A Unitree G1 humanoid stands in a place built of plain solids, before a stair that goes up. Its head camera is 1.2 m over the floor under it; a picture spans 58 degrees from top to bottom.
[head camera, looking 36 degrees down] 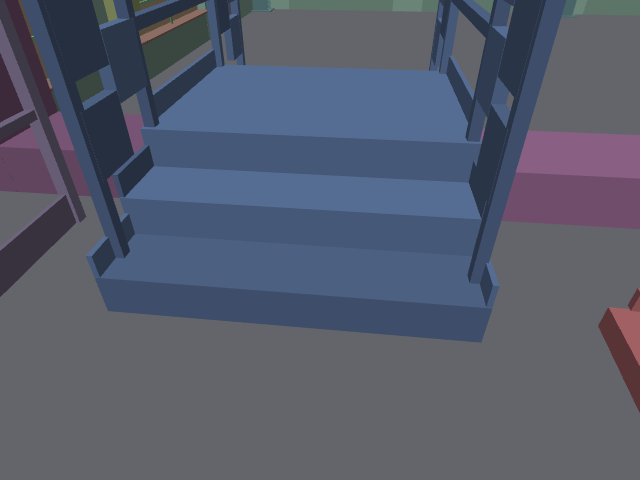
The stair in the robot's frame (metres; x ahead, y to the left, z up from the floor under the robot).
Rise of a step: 0.17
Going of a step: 0.28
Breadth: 1.40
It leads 6 degrees to the right of straight ahead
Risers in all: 3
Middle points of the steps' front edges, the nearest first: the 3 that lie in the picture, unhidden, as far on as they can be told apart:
1.11 0.12 0.17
1.39 0.09 0.34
1.66 0.06 0.51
